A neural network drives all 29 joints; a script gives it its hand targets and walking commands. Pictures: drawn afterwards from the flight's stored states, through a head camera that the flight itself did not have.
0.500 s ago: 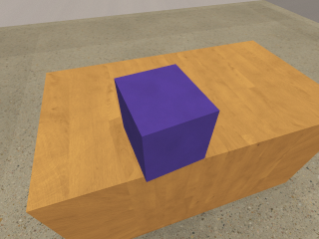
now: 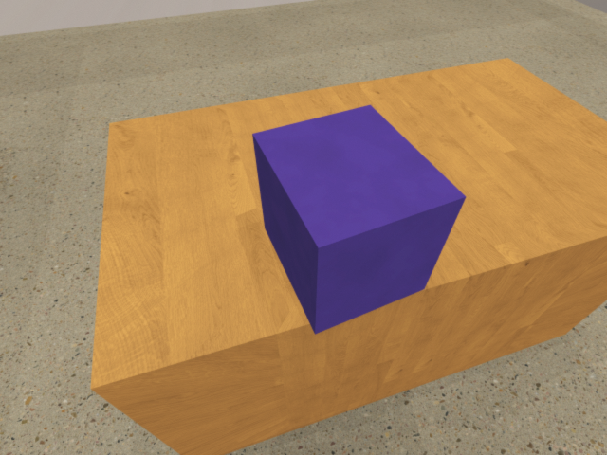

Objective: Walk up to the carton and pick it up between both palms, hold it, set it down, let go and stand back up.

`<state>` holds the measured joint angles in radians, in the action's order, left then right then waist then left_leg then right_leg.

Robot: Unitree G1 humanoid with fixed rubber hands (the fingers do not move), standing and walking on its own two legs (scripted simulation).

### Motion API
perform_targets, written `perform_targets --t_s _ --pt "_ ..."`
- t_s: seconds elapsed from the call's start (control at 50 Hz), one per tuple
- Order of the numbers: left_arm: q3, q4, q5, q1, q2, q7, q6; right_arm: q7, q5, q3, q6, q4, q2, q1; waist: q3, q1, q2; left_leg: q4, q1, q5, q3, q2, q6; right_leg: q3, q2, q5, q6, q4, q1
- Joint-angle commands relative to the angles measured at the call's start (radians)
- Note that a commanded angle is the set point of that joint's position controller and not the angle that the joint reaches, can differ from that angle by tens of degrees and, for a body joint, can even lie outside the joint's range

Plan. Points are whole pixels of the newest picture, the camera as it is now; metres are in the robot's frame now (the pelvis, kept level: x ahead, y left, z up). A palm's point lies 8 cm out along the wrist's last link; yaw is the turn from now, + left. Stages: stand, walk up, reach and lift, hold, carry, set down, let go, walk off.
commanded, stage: walk up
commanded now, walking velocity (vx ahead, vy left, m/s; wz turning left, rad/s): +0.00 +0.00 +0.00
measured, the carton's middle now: (343, 216) +0.49 -0.06 +0.02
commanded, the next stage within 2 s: none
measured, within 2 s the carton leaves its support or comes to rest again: neither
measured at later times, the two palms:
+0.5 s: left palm out of the picture -0.02 +0.26 -0.14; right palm out of the picture -0.02 -0.17 -0.14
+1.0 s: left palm out of the picture +0.05 +0.07 -0.11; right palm out of the picture +0.12 -0.45 -0.15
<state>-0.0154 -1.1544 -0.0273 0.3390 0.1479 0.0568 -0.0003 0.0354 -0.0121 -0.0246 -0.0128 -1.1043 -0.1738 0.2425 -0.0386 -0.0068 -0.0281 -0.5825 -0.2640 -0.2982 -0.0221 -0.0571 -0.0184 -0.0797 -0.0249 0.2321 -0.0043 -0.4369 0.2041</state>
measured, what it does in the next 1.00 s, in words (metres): steps to the right, turning left: left foot, then right foot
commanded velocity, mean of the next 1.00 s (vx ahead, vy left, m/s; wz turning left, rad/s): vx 0.00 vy -0.18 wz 0.24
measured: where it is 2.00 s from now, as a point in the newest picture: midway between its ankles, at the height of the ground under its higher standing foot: outside the picture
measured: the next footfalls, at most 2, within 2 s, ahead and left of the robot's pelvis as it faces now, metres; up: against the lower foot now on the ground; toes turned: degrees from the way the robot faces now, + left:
left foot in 0.02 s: +0.04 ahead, +0.15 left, +0.00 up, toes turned +1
right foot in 0.88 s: +0.09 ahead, -0.29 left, +0.00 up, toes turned +12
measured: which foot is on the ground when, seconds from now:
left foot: up 0.00-0.00, down 0.02-0.88, up 0.90-1.00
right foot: down 0.00-0.46, up 0.48-0.86, down 0.88-1.00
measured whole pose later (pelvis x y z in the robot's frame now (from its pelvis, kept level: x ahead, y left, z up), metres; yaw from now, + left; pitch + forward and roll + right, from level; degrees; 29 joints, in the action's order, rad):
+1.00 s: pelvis +0.04 -0.18 +0.00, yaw +16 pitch +2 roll +2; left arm -0.02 -0.88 -0.03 0.23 0.18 -0.02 0.04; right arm 0.08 -0.05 -0.11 -0.06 -0.99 -0.29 0.31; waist 0.00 0.02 -0.05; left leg -1.02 -0.51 -0.56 -0.10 -0.04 -0.01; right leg -0.06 -0.07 0.32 0.01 -0.54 0.25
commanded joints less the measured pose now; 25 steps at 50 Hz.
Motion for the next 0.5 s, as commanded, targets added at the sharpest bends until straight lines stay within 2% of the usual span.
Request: perform_targets --t_s 0.0,0.02,0.04,0.06,0.08,0.1,0.12,0.18,0.2,0.26,0.28,0.3,0.32,0.34,0.36,0.4,0.42,0.44,0.46,0.48 --pt "-0.012 0.023 0.017 0.088 0.069 -0.023 -0.002 0.020 0.003 0.002 0.036 -0.027 -0.099 0.208 0.023 -0.004 -0.040 0.283 0.184 0.375 -0.125 -0.129 0.004 0.056 -0.070 -0.005 -0.039 -0.029 0.072" --pt "0.006 0.017 0.024 0.118 0.017 -0.024 0.008 0.017 0.008 0.008 0.035 -0.013 -0.099 0.160 0.022 -0.032 -0.126 0.307 0.131 0.346 -0.168 -0.174 0.036 0.028 -0.030 0.102 -0.015 -0.030 0.051" --pt "0.007 0.015 0.028 0.109 -0.001 -0.021 0.018 0.013 -0.001 0.006 0.028 -0.008 -0.093 0.098 -0.054 -0.039 -0.221 0.357 -0.059 0.114 -0.183 -0.168 0.076 0.034 -0.031 0.081 -0.011 0.006 -0.025" --pt "0.001 0.022 0.020 0.088 0.030 -0.021 0.021 0.008 -0.005 0.010 0.025 0.008 -0.061 0.040 -0.108 -0.045 -0.207 0.390 -0.102 -0.054 -0.164 -0.127 0.072 0.042 -0.043 0.014 -0.009 0.034 -0.047" --pt "-0.003 0.017 0.017 0.066 0.054 -0.022 0.018 0.006 -0.007 0.018 0.026 0.024 -0.043 0.029 -0.140 -0.034 -0.165 0.407 -0.095 -0.043 -0.129 -0.086 0.050 0.043 -0.047 -0.036 -0.007 0.038 -0.040" --pt "-0.009 0.013 0.018 0.079 0.068 -0.025 0.014 0.012 -0.003 0.018 0.031 0.021 -0.035 0.035 -0.114 -0.047 -0.165 0.385 0.003 0.091 -0.098 -0.063 0.046 0.053 -0.057 -0.085 -0.007 0.056 -0.024" --pt "-0.007 0.004 0.015 0.095 0.067 -0.025 0.008 0.014 0.000 0.020 0.037 0.016 -0.026 0.064 -0.101 -0.036 -0.166 0.350 0.042 0.207 -0.082 -0.062 0.048 0.063 -0.062 -0.115 -0.005 0.072 -0.009" --pt "0.000 -0.005 0.019 0.084 0.040 -0.024 -0.001 0.008 0.009 0.023 0.045 -0.008 -0.019 0.151 -0.067 -0.007 -0.074 0.352 0.067 0.184 -0.097 -0.063 0.062 0.051 -0.071 -0.077 0.015 0.080 -0.023" --pt "0.002 -0.006 0.020 0.084 0.034 -0.024 -0.001 0.009 0.007 0.021 0.045 -0.009 -0.021 0.140 -0.066 -0.010 -0.056 0.351 0.070 0.162 -0.107 -0.070 0.068 0.047 -0.069 -0.069 0.024 0.078 -0.018" --pt "0.001 -0.010 0.024 0.088 0.041 -0.019 -0.005 0.009 0.002 0.018 0.048 -0.006 -0.035 0.136 -0.022 -0.019 -0.045 0.330 0.096 0.248 -0.101 -0.063 0.078 0.052 -0.082 -0.094 0.029 0.086 -0.049" --pt "-0.003 -0.015 0.021 0.071 0.040 -0.017 -0.007 0.008 0.000 0.014 0.051 -0.006 -0.037 0.147 -0.011 -0.008 0.016 0.316 0.107 0.291 -0.091 -0.059 0.078 0.051 -0.083 -0.108 0.030 0.086 -0.062" --pt "-0.004 -0.014 0.022 0.081 0.044 -0.016 -0.010 0.009 0.002 0.009 0.053 -0.004 -0.053 0.147 0.019 -0.009 0.016 0.301 0.146 0.330 -0.076 -0.053 0.080 0.051 -0.090 -0.120 0.032 0.088 -0.067" --pt "-0.005 -0.018 0.023 0.074 0.048 -0.016 -0.010 0.007 0.001 0.009 0.054 -0.006 -0.055 0.157 0.010 -0.004 0.045 0.290 0.143 0.363 -0.081 -0.054 0.083 0.051 -0.088 -0.125 0.032 0.085 -0.058" --pt "-0.005 -0.025 0.022 0.076 0.038 -0.016 -0.010 0.007 0.003 0.012 0.054 -0.005 -0.053 0.152 -0.005 -0.006 0.029 0.285 0.144 0.370 -0.069 -0.050 0.087 0.060 -0.094 -0.123 0.032 0.085 -0.051" --pt "-0.005 -0.028 0.022 0.065 0.035 -0.015 -0.009 0.006 0.002 0.012 0.053 -0.009 -0.036 0.164 -0.024 -0.001 0.065 0.283 0.129 0.351 -0.071 -0.048 0.085 0.056 -0.094 -0.122 0.031 0.087 -0.055" --pt "-0.005 -0.026 0.023 0.074 0.036 -0.016 -0.009 0.006 -0.001 0.009 0.049 -0.013 -0.044 0.150 -0.030 -0.008 0.046 0.272 0.113 0.292 -0.060 -0.040 0.081 0.062 -0.093 -0.115 0.032 0.093 -0.051" --pt "-0.093 0.046 0.000 -0.068 0.298 -0.039 0.045 0.051 -0.054 -0.073 0.018 -0.036 -0.255 0.429 -0.121 0.145 0.190 0.294 0.275 0.439 -0.542 -0.408 0.154 -0.066 0.012 0.263 0.097 -0.319 0.373" --pt "-0.083 0.080 -0.028 -0.071 0.232 -0.050 0.074 0.071 -0.043 -0.095 -0.004 -0.074 -0.311 0.508 -0.138 0.134 0.110 0.342 0.190 0.506 -0.734 -0.539 0.204 0.108 -0.035 0.295 0.083 -0.494 0.443" --pt "-0.078 0.081 -0.040 -0.028 0.195 -0.054 0.093 0.075 -0.029 -0.094 -0.013 -0.069 -0.278 0.469 -0.135 0.108 0.112 0.345 0.115 0.394 -0.712 -0.540 0.234 0.149 -0.059 0.256 0.073 -0.559 0.410" --pt "-0.067 0.107 -0.036 -0.014 0.135 -0.060 0.093 0.071 -0.039 -0.098 -0.011 -0.034 -0.264 0.371 -0.115 0.053 0.093 0.343 0.084 0.238 -0.613 -0.482 0.223 0.177 -0.089 0.192 0.060 -0.597 0.420"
